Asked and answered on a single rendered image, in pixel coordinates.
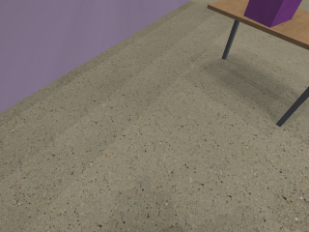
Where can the carton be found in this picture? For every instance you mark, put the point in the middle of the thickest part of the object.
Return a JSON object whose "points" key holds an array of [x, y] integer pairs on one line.
{"points": [[271, 12]]}

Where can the table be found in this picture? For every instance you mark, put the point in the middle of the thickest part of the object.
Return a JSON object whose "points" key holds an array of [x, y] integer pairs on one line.
{"points": [[294, 31]]}

